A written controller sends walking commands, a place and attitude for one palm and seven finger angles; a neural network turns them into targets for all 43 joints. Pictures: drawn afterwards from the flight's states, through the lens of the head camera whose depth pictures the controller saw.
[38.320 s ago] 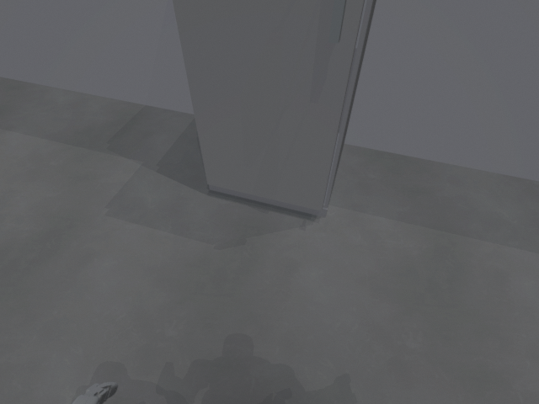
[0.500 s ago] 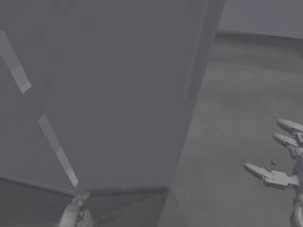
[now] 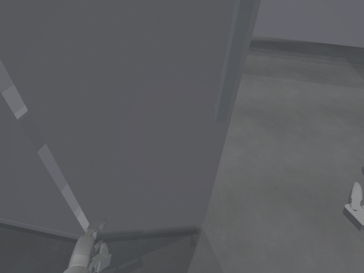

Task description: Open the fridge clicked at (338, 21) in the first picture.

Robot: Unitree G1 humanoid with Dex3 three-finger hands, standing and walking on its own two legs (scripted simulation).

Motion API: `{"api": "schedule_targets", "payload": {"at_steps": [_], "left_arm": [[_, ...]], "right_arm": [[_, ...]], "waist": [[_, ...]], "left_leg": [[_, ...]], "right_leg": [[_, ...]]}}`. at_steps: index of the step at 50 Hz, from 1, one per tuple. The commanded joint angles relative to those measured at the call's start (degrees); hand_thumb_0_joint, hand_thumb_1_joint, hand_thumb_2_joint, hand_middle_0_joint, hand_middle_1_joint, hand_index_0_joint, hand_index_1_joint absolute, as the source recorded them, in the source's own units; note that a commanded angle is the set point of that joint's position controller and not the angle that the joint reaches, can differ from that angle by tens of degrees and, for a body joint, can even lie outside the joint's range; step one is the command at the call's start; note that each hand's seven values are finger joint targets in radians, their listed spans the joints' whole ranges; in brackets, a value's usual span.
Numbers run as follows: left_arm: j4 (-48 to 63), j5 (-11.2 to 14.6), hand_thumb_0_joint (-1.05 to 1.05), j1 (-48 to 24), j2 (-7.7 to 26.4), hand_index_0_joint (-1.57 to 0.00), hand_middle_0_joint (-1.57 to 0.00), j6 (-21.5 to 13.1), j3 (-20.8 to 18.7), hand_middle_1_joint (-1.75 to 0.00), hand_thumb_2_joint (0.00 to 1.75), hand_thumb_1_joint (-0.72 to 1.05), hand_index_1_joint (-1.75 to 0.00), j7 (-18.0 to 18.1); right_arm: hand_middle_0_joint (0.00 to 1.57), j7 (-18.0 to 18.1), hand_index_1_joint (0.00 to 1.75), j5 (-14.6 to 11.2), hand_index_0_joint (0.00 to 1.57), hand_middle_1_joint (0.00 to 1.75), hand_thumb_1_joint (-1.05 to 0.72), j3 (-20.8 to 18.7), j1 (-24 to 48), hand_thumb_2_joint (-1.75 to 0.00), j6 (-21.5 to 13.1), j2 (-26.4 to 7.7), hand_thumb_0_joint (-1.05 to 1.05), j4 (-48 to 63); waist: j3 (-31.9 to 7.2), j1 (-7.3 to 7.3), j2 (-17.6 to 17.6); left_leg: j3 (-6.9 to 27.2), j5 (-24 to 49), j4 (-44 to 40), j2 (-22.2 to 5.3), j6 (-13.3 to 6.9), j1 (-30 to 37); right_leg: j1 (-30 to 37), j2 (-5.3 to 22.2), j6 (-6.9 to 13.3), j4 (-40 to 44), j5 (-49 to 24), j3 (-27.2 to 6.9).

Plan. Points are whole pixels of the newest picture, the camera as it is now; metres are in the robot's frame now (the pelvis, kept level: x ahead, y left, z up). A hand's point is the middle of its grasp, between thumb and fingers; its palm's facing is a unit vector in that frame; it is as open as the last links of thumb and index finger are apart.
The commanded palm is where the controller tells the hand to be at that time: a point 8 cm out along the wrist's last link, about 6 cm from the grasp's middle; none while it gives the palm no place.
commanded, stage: draw the hand back to the body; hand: right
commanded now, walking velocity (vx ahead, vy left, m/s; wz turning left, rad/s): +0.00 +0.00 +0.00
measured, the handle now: (229, 54) +0.51 -0.12 +0.27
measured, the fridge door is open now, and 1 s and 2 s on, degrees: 74 74 74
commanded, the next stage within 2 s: step back with the hand held close in 0.22 s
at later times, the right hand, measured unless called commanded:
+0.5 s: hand (345, 199) +0.20 -0.27 +0.16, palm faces +0.45 +0.79 -0.42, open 7.4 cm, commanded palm +0.13 -0.30 +0.17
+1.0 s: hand out of the picture +0.10 -0.30 +0.15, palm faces +0.47 +0.77 -0.43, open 7.4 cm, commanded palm +0.03 -0.32 +0.17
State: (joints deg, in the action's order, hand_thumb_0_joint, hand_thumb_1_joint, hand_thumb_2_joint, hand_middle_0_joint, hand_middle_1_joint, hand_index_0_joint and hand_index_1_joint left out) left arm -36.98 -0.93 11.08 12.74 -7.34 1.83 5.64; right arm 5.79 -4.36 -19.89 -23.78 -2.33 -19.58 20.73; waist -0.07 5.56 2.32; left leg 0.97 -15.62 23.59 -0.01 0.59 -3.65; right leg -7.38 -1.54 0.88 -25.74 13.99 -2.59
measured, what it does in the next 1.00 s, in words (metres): shifts its weight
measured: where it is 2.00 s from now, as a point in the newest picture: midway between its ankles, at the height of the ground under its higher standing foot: outside the picture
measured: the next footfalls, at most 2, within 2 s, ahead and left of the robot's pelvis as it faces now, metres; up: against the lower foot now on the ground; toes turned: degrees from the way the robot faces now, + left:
left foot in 1.60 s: -0.28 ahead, +0.06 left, +0.00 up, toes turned -5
right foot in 1.80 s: -0.27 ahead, -0.20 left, +0.00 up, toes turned -8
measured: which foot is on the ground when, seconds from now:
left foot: down 0.00-1.00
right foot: down 0.00-1.00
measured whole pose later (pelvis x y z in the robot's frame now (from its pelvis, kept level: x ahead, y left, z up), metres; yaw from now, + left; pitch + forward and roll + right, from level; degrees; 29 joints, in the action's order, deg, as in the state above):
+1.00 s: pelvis -0.10 -0.02 -0.01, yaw -2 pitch -1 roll +3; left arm -31.5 0.2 12.9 12.9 -2.5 0.8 5.4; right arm 7.7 -0.9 -22.5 -27.7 -10.6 -21.7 23.9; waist 0.3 1.1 1.6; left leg 0.3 -11.9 26.6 0.9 1.7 -17.3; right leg -23.2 -1.0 2.5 -31.6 11.5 -3.2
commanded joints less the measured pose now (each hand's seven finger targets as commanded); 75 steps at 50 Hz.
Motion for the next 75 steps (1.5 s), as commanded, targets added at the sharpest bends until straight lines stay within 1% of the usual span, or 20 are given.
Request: {"api": "schedule_targets", "payload": {"at_steps": [1, 17, 18, 19, 20, 22, 25, 29, 36, 45, 52, 57, 60, 63, 66, 68, 69, 71, 72, 75], "left_arm": [[8.82, -0.16, 0.0, -6.97, 6.09, -0.2, -0.2, -2.91, -2.16, -0.3, 0.9, 0.9, -0.3, 0.67], [8.86, 0.01, 0.0, -7.63, 5.51, -0.2, -0.2, -2.42, -2.15, -0.3, 0.9, 0.9, -0.3, 0.28], [11.23, 0.53, 0.0, -8.03, 7.0, -0.2, -0.2, -1.09, -2.06, -0.3, 0.9, 0.9, -0.3, -0.13], [10.07, 0.56, 0.0, -8.06, 6.24, -0.2, -0.2, -0.37, -1.88, -0.3, 0.9, 0.9, -0.3, 0.01], [9.59, 0.14, 0.0, -8.16, 5.99, -0.2, -0.2, 0.23, -1.95, -0.3, 0.9, 0.9, -0.3, 0.02], [11.09, 0.12, 0.0, -6.97, 6.41, -0.2, -0.2, 1.62, -2.58, -0.3, 0.9, 0.9, -0.3, -0.45], [12.44, 0.38, 0.0, -6.42, 6.62, -0.2, -0.2, 3.4, -3.25, -0.3, 0.9, 0.9, -0.3, -0.57], [14.18, 0.72, 0.0, -6.57, 6.71, -0.2, -0.2, 5.06, -3.71, -0.3, 0.9, 0.9, -0.3, -0.15], [14.99, 1.19, 0.0, -5.87, 7.15, -0.2, -0.2, 5.2, -3.95, -0.3, 0.9, 0.9, -0.3, 0.71], [14.59, 1.17, 0.0, -5.33, 8.61, -0.2, -0.2, 2.32, -4.31, -0.3, 0.9, 0.9, -0.3, 0.61], [13.87, 0.64, 0.0, -3.79, 7.23, -0.2, -0.2, -0.16, -4.19, -0.3, 0.9, 0.9, -0.3, 0.28], [13.03, 0.47, 0.0, -2.59, 8.2, -0.2, -0.2, -1.26, -4.85, -0.3, 0.9, 0.9, -0.3, 0.14], [10.71, 0.26, 0.0, -1.48, 6.72, -0.2, -0.2, -1.39, -4.53, -0.3, 0.9, 0.9, -0.3, -0.14], [10.07, 0.3, 0.0, -0.92, 6.99, -0.2, -0.2, -1.44, -4.48, -0.3, 0.9, 0.9, -0.3, 0.21], [10.46, 0.42, 0.0, -1.3, 8.16, -0.2, -0.2, -1.61, -4.71, -0.3, 0.9, 0.9, -0.3, 0.37], [11.74, -0.29, 0.0, -4.14, 9.19, -0.2, -0.2, -2.24, -5.66, -0.3, 0.9, 0.9, -0.3, 0.15], [11.54, -0.87, 0.0, -5.1, 7.44, -0.2, -0.2, -2.67, -6.08, -0.3, 0.9, 0.9, -0.3, 0.0], [10.15, -0.34, 0.0, -4.47, 6.05, -0.2, -0.2, -3.72, -7.14, -0.3, 0.9, 0.9, -0.3, -1.42], [10.02, 0.32, 0.0, -4.85, 6.78, -0.2, -0.2, -4.17, -7.66, -0.3, 0.9, 0.9, -0.3, -2.27], [10.56, 1.46, 0.0, -4.79, 4.72, -0.2, -0.2, -4.42, -6.24, -0.3, 0.9, 0.9, -0.3, -3.3]], "right_arm": [[0.2, 0.86, 0.3, 0.34, 0.2, 0.3, -0.9, -6.02, 8.36, -0.9, -3.69, -11.58, 0.0, 12.45], [0.2, 0.49, 0.3, 0.32, 0.2, 0.3, -0.9, -4.08, 7.82, -0.9, -3.49, -9.5, 0.0, 12.5], [0.2, 1.51, 0.3, 0.99, 0.2, 0.3, -0.9, -12.26, 15.03, -0.9, -6.4, -18.45, 0.0, 17.05], [0.2, 1.46, 0.3, 1.16, 0.2, 0.3, -0.9, -12.13, 14.28, -0.9, -7.4, -17.96, 0.0, 14.1], [0.2, 0.99, 0.3, 1.17, 0.2, 0.3, -0.9, -8.42, 7.06, -0.9, -7.05, -13.31, 0.0, 10.25], [0.2, 0.67, 0.3, 1.4, 0.2, 0.3, -0.9, -6.99, 1.42, -0.9, -6.93, -11.42, 0.0, 10.8], [0.2, 0.93, 0.3, 1.25, 0.2, 0.3, -0.9, -8.34, -4.35, -0.9, -7.56, -12.26, 0.0, 14.7], [0.2, 1.59, 0.3, 0.71, 0.2, 0.3, -0.9, -11.98, -6.87, -0.9, -8.08, -15.81, 0.0, 18.62], [0.2, 2.19, 0.3, 0.57, 0.2, 0.3, -0.9, -11.64, -5.62, -0.9, -9.19, -15.49, 0.0, 17.65], [0.2, 2.75, 0.3, 3.51, 0.2, 0.3, -0.9, -9.06, -0.53, -0.9, -11.93, -12.56, 0.0, 14.23], [0.2, 3.43, 0.3, 3.09, 0.2, 0.3, -0.9, -11.89, -1.65, -0.9, -14.31, -16.08, 0.0, 20.41], [0.2, 3.66, 0.3, 4.14, 0.2, 0.3, -0.9, -11.5, -0.97, -0.9, -15.28, -14.09, 0.0, 18.11], [0.2, 4.02, 0.3, 3.09, 0.2, 0.3, -0.9, -9.91, 3.06, -0.9, -15.69, -15.3, 0.0, 19.93], [0.2, 4.52, 0.3, 2.86, 0.2, 0.3, -0.9, -10.37, 3.13, -0.9, -15.93, -16.08, 0.0, 18.39], [0.2, 4.44, 0.3, 3.29, 0.2, 0.3, -0.9, -10.67, 2.27, -0.9, -15.93, -15.63, 0.0, 17.95], [0.2, 3.58, 0.3, 3.65, 0.2, 0.3, -0.9, -12.56, 3.71, -0.9, -15.7, -16.05, 0.0, 20.05], [0.2, 3.27, 0.3, 3.64, 0.2, 0.3, -0.9, -14.62, 6.84, -0.9, -16.05, -19.88, 0.0, 22.22], [0.2, 2.5, 0.3, 2.14, 0.2, 0.3, -0.9, -14.41, 4.86, -0.9, -16.26, -18.67, 0.0, 22.86], [0.2, 2.53, 0.3, 1.78, 0.2, 0.3, -0.9, -13.94, 0.69, -0.9, -16.0, -17.78, 0.0, 21.85], [0.2, 2.81, 0.3, 0.43, 0.2, 0.3, -0.9, -13.1, -9.66, -0.9, -13.99, -16.16, 0.0, 22.42]], "waist": [[-3.65, -1.08, 0.5], [-2.27, -1.39, 1.78], [0.54, -3.31, 1.49], [1.14, -3.53, -0.15], [0.61, -3.85, -3.34], [-3.52, -3.87, -3.05], [-10.77, -3.94, 1.23], [-13.83, -3.79, 0.42], [-9.73, -4.1, 1.81], [-1.81, -4.48, 3.78], [-7.29, -4.86, 1.99], [-2.53, -4.96, 3.3], [-3.42, -6.35, -3.67], [-3.81, -6.39, -3.76], [-2.32, -6.42, 2.35], [-5.35, -5.26, 19.78], [-7.07, -4.37, 18.92], [-11.62, -3.52, 9.93], [-12.56, -2.99, 9.29], [-14.67, -2.91, 15.44]], "left_leg": [[-2.51, 10.04, -3.54, -0.17, -1.33, -3.81], [-2.52, 10.35, -3.64, -0.36, -1.32, -3.22], [0.85, 12.17, -6.66, -2.49, -1.06, -7.47], [1.26, 13.07, -7.46, -3.71, -1.39, -8.19], [1.08, 15.48, -6.98, -4.15, -1.28, -9.08], [0.2, 19.38, -5.34, -4.43, -0.88, -8.35], [-0.49, 25.01, -2.0, -3.95, -0.46, -5.19], [-0.7, 26.07, 0.1, -3.27, -0.2, -3.91], [-0.54, 15.52, 0.53, -1.51, 0.51, -5.5], [1.89, -6.91, 1.25, 0.07, 0.33, -1.06], [3.02, -1.19, -0.7, -1.25, -0.93, -8.0], [5.22, -16.74, -0.05, -1.42, -2.49, -11.61], [5.7, -12.12, -5.18, -5.24, -3.93, -27.36], [4.68, -19.03, -6.01, -5.74, -3.06, -32.64], [1.9, -21.27, 3.41, -1.28, -2.06, -29.18], [-3.93, -11.12, 36.35, 9.08, 0.38, -4.7], [-1.66, -12.25, 48.07, 9.25, 0.37, -2.78], [-1.09, -14.34, 50.17, 8.83, -0.12, -7.63], [-3.22, -14.47, 45.98, 9.28, -0.37, -10.12], [-10.12, -18.41, 26.58, 9.25, -2.89, -7.2]], "right_leg": [[3.02, 1.33, 0.69, 4.6, -11.11, 1.51], [2.43, 1.65, 0.46, 4.94, -11.57, 2.02], [-1.85, 2.68, 1.69, 2.62, -10.7, -0.04], [-1.92, 2.35, 1.45, 1.76, -9.89, -0.46], [-1.37, 2.51, 1.51, 0.74, -12.97, -0.72], [0.11, 2.79, 1.42, -0.37, -18.75, -0.23], [2.22, 3.56, 1.38, -0.66, -27.95, 0.14], [0.53, 4.1, 1.14, -0.43, -29.39, -0.17], [-6.75, 5.16, 1.72, 3.26, -17.25, -2.09], [-29.21, 6.73, 4.69, 9.77, 22.78, -6.94], [-17.77, 4.45, 2.86, 3.47, 12.15, -4.32], [-26.22, 5.15, 2.86, 1.36, 26.0, -5.75], [-7.53, 2.16, 0.0, -8.06, 8.95, -2.25], [-5.06, 3.05, 0.12, -10.24, 12.66, -3.1], [-14.42, 7.1, 1.28, -1.11, 26.35, -10.1], [-38.43, 17.11, 5.15, 23.4, 40.86, -21.88], [-39.94, 18.87, 5.42, 24.68, 33.05, -23.3], [-29.15, 16.17, 4.44, 18.92, 21.38, -14.01], [-22.31, 14.06, 3.4, 17.54, 19.48, -9.54], [-14.24, 10.02, -3.31, 18.93, 21.18, -1.64]]}}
